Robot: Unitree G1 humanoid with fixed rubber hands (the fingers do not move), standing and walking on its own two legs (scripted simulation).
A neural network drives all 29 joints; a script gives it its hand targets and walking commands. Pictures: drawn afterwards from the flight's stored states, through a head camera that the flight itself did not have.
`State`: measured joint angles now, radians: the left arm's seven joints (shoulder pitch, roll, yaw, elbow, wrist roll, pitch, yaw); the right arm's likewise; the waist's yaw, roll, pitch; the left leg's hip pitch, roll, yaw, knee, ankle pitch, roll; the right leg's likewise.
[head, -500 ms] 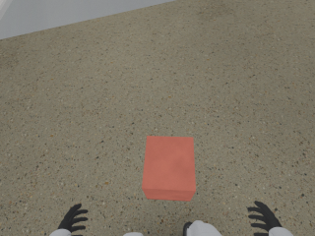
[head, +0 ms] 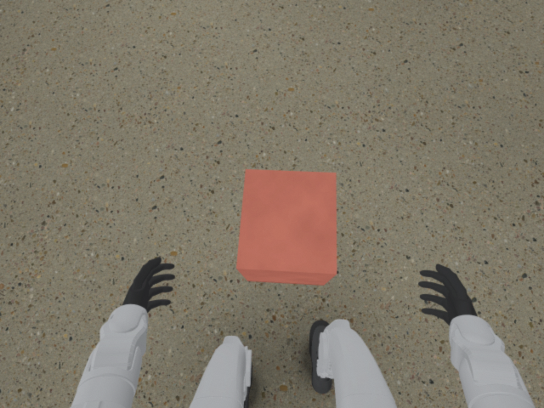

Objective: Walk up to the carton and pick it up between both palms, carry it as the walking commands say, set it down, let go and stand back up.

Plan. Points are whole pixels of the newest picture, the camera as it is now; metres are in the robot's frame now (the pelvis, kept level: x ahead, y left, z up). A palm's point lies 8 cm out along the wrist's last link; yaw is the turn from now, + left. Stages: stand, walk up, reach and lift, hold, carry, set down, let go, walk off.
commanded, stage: reach and lift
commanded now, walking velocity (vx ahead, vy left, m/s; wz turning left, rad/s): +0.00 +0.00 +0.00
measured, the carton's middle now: (287, 232) +0.49 -0.01 -0.56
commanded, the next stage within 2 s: none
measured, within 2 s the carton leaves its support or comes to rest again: neither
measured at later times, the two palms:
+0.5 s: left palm (172, 220) +0.41 +0.21 -0.15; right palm (417, 231) +0.38 -0.23 -0.16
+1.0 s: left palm (190, 208) +0.46 +0.21 -0.25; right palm (389, 212) +0.44 -0.22 -0.24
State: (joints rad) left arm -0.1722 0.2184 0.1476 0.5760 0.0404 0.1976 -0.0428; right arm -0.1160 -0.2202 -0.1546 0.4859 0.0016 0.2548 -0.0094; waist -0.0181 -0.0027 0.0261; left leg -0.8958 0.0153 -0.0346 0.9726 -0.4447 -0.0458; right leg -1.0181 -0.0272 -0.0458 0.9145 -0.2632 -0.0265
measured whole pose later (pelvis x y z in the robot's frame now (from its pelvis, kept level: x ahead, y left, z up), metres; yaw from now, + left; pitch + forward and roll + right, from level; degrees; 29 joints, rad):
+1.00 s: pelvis -0.05 +0.01 -0.05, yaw +3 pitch +34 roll +0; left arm -1.19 0.37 0.22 0.60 -0.13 0.22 0.04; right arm -1.13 -0.29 -0.38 0.48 0.04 0.26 -0.01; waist -0.07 0.02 0.53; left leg -1.36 -0.04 -0.08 1.18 -0.40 -0.04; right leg -1.46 -0.04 -0.01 1.09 -0.17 0.00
